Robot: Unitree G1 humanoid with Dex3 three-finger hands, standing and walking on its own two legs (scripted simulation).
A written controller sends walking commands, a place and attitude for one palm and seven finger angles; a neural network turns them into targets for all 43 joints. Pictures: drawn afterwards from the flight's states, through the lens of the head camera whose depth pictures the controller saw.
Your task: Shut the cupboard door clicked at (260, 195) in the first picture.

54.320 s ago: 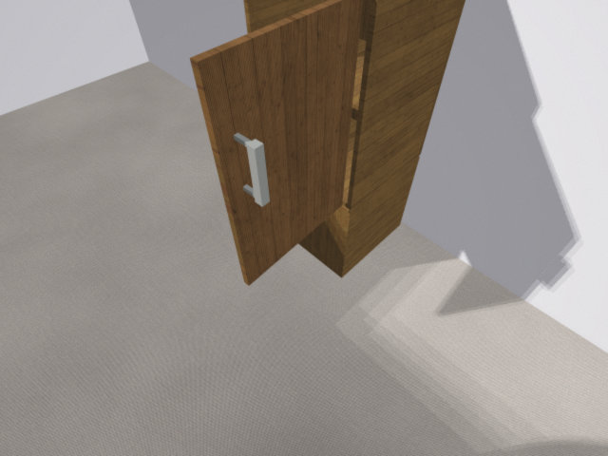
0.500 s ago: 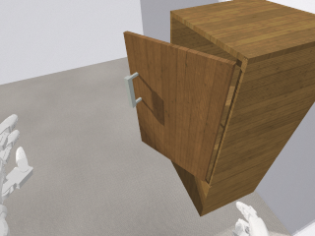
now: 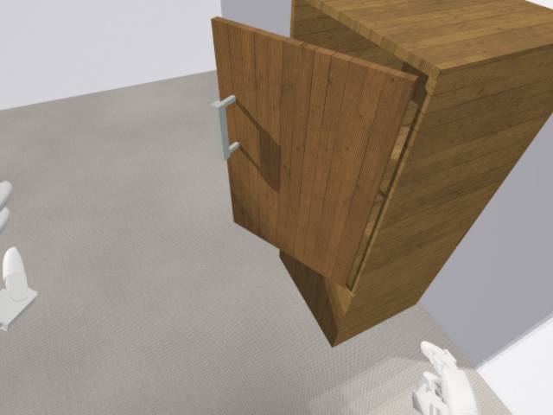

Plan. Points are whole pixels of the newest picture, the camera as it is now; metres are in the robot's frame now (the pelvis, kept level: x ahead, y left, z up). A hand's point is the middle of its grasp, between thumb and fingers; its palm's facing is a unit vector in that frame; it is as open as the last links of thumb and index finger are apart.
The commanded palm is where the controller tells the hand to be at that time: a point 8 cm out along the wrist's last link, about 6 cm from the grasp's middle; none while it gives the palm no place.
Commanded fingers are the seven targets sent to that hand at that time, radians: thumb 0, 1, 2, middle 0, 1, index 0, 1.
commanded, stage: step back with the hand held close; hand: left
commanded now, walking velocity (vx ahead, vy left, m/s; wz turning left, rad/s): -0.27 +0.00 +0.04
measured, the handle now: (227, 128) +0.68 +0.16 +0.04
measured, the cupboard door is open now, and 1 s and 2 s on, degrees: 29 29 29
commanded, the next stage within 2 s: stop stepping back and stand still in 0.84 s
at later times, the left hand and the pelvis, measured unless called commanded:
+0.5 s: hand out of the picture +0.13 +0.26 +0.17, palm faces +0.45 -0.75 -0.49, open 7.4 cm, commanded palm +0.06 +0.30 +0.18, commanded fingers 0.00 0.90 0.90 -0.20 -0.30 -0.20 -0.30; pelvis -0.06 +0.00 -0.02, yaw +3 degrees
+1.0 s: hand out of the picture +0.02 +0.20 +0.20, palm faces +0.27 -0.76 -0.59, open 7.4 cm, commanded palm -0.01 +0.26 +0.18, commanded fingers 0.00 0.90 0.90 -0.20 -0.30 -0.20 -0.30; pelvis -0.17 -0.04 -0.01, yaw -3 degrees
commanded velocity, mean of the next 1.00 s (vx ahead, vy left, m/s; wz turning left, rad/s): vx -0.32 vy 0.01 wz -0.01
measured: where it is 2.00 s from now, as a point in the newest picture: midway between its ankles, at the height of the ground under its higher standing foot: outside the picture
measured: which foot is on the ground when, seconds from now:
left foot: down 0.00-1.00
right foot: down 0.00-0.50, up 0.52-0.70, down 0.72-1.00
